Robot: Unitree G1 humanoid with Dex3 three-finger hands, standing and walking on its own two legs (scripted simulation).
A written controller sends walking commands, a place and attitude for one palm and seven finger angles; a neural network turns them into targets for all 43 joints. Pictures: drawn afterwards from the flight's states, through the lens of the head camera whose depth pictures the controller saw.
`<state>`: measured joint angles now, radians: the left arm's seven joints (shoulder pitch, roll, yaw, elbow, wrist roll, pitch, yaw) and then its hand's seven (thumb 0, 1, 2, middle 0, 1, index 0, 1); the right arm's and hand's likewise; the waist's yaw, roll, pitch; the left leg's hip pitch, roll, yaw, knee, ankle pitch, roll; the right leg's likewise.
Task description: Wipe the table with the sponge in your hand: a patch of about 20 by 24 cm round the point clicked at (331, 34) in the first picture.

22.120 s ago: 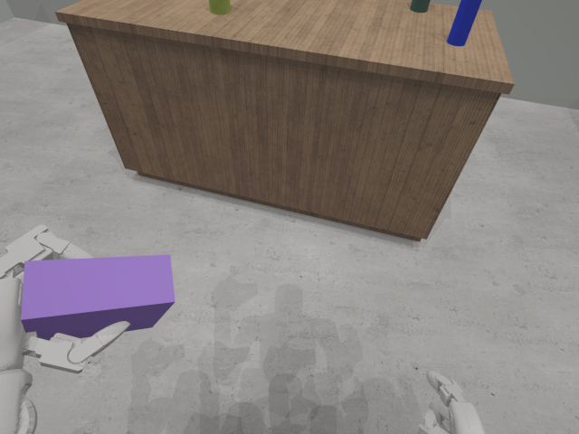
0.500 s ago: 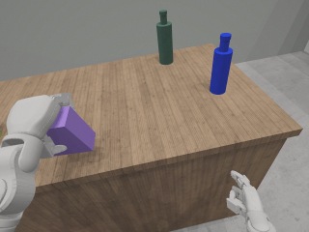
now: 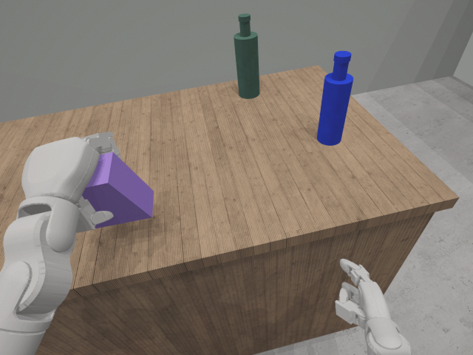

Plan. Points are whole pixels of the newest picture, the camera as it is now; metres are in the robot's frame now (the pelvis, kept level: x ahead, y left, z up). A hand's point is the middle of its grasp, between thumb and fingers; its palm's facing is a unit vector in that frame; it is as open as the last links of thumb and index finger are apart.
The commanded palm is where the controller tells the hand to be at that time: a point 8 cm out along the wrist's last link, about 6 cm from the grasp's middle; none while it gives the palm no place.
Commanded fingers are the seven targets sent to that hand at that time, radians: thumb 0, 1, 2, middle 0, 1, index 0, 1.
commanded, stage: move the sponge above the wiping area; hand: left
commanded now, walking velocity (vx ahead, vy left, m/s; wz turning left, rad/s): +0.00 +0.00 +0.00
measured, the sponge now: (107, 200) +0.27 +0.26 +0.15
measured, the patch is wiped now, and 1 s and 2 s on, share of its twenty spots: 0.00 0.00 0.00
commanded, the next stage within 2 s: none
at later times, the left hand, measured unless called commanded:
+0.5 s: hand (90, 190) +0.27 +0.28 +0.18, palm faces +0.18 -0.06 -0.98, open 9.4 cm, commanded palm +0.22 +0.26 +0.24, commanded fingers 0.00 0.10 1.30 -1.20 -1.60 -1.20 -1.60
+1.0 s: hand (108, 196) +0.28 +0.26 +0.16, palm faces +0.14 -0.09 -0.99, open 9.4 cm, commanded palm +0.24 +0.26 +0.23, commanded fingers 0.00 0.10 1.30 -1.20 -1.60 -1.20 -1.60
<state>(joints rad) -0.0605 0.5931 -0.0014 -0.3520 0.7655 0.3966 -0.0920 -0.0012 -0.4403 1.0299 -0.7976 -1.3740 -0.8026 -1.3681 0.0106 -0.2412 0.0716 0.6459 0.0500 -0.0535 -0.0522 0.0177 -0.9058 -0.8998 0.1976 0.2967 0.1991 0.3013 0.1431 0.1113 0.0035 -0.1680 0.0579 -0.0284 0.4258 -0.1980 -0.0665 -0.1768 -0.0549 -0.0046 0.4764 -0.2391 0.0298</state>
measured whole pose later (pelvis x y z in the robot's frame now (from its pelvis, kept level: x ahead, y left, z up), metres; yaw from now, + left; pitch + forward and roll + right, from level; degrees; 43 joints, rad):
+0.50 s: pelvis +0.00 -0.01 +0.00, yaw +1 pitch -3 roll +0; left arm -0.09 0.58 0.00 -0.23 0.83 0.41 -0.15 0.00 -0.44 1.03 -0.80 -1.38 -0.80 -1.37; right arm 0.01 -0.26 0.06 0.67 0.05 -0.06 -0.06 0.02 -0.91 -0.90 0.20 0.30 0.22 0.31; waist 0.14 0.13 -0.01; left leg -0.18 0.07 -0.05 0.44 -0.20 -0.07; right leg -0.19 -0.05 -0.02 0.50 -0.26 0.02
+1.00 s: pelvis +0.00 -0.01 +0.00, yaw +1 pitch -3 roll +1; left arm -0.14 0.51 -0.08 -0.16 0.87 0.42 -0.13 0.00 -0.44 1.03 -0.79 -1.38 -0.80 -1.37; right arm 0.00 -0.25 0.07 0.68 0.05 -0.06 -0.06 0.02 -0.91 -0.90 0.20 0.30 0.21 0.30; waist 0.14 0.12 -0.01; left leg -0.19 0.06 -0.05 0.43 -0.19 -0.07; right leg -0.19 -0.06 -0.02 0.49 -0.25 0.02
